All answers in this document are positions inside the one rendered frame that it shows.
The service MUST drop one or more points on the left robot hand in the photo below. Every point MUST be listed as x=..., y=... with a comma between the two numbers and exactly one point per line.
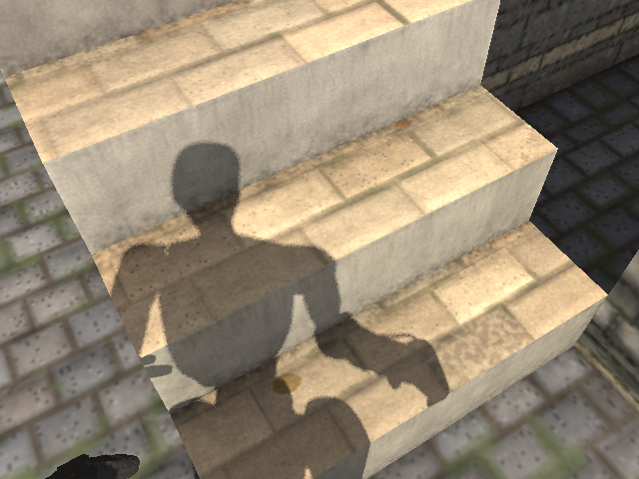
x=118, y=466

